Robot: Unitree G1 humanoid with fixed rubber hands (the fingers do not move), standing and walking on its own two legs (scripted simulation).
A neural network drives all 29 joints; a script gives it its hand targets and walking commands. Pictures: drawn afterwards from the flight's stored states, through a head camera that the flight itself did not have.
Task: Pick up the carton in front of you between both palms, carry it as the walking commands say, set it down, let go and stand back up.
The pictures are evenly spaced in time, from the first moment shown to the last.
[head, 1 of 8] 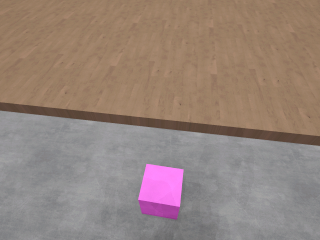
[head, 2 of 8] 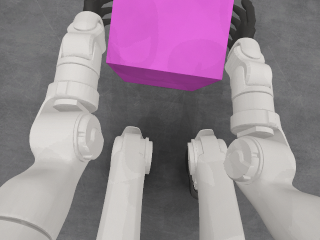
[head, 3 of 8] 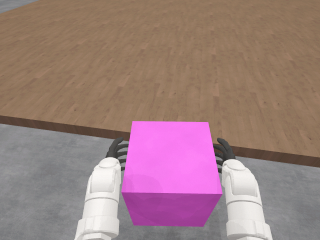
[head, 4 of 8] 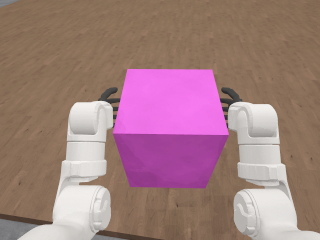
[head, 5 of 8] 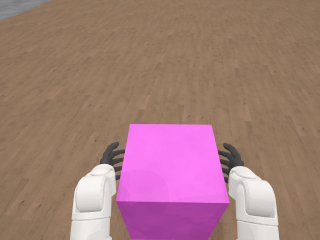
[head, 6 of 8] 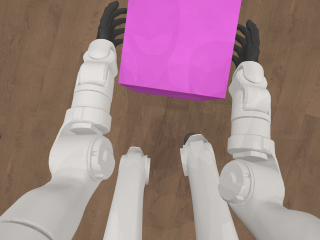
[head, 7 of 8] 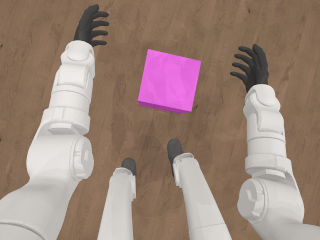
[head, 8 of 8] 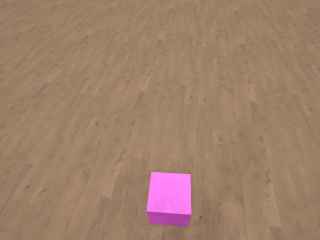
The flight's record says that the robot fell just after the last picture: no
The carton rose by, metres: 0.89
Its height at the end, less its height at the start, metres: +0.11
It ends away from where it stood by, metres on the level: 2.22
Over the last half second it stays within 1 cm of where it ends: yes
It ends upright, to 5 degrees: yes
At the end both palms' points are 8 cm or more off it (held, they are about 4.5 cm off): yes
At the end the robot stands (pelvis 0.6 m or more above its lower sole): yes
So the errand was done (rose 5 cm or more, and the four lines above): yes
